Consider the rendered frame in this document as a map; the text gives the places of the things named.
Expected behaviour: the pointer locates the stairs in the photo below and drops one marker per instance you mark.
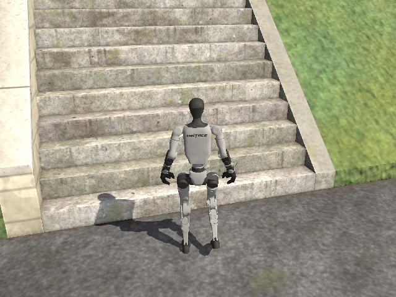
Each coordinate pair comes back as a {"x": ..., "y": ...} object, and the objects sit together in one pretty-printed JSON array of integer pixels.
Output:
[{"x": 115, "y": 77}]

